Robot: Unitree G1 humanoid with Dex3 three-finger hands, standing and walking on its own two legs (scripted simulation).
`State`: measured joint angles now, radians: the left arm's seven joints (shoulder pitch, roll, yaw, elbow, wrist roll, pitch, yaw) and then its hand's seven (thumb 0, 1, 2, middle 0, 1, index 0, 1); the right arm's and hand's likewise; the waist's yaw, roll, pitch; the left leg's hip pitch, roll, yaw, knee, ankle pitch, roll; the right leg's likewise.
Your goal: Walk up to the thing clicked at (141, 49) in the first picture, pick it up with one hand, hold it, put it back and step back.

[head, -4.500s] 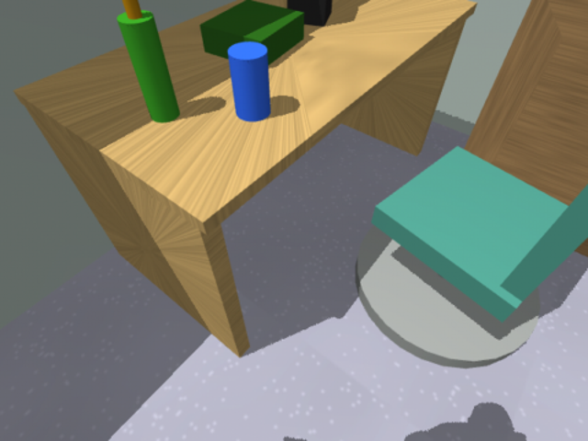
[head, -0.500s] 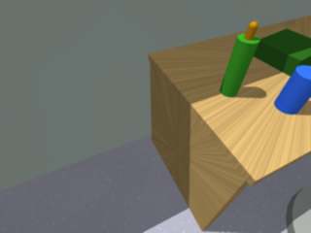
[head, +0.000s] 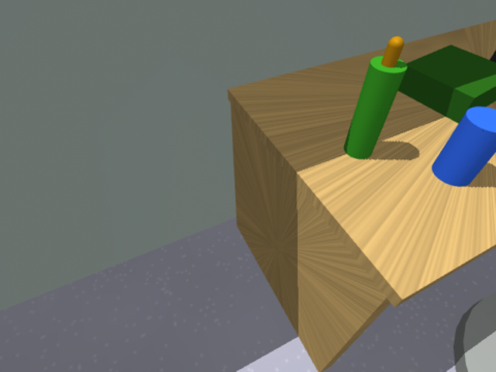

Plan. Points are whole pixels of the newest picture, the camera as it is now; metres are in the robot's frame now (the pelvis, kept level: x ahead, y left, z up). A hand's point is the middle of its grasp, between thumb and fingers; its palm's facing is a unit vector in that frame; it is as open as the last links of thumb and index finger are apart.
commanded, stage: stand
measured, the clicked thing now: (374, 102) +0.64 -0.26 +0.10
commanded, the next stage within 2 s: walk up in 1.82 s
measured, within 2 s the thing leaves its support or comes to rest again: neither
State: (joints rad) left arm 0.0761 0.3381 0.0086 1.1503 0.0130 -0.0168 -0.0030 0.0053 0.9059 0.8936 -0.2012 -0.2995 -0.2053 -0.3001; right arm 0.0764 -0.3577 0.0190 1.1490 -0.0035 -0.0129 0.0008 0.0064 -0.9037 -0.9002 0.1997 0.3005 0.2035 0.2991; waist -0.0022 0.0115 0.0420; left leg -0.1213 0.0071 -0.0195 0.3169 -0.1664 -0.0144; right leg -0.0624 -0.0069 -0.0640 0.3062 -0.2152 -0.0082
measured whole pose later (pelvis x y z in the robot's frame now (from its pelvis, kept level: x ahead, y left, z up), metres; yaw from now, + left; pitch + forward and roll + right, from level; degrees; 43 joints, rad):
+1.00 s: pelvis -0.01 +0.00 +0.00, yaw +0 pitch -2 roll +0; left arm 0.11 0.34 0.01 1.14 0.02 -0.01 0.00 0.01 0.91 0.89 -0.20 -0.30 -0.21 -0.30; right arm 0.11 -0.35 0.02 1.14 0.00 -0.01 0.00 0.01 -0.90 -0.90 0.20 0.30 0.20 0.30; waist 0.00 0.01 0.05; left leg -0.11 0.01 -0.01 0.30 -0.15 -0.01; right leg -0.05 -0.01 -0.06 0.30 -0.20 -0.01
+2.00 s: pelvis -0.02 -0.02 -0.01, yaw -7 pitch -2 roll +2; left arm 0.14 0.45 0.11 0.91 0.06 0.12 -0.09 0.01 0.91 0.89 -0.20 -0.30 -0.20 -0.30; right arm 0.16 -0.38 -0.08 0.94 -0.02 -0.05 -0.07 0.00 -0.90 -0.90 0.21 0.30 0.21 0.30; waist 0.03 -0.06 0.14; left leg -0.17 0.07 0.09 0.46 -0.24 -0.03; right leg -0.43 -0.02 0.08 1.02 -0.44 0.00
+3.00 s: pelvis -0.02 -0.22 -0.03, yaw -25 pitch -2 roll +1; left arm 0.20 0.37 0.02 0.86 0.01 -0.05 0.03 0.01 0.90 0.89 -0.20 -0.30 -0.21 -0.30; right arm 0.14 -0.41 -0.04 0.89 0.00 0.03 0.00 0.01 -0.90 -0.90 0.20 0.30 0.20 0.30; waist 0.01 0.05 0.15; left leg -0.36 0.05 -0.02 0.83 -0.45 0.02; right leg -0.33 0.03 0.07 0.74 -0.36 -0.02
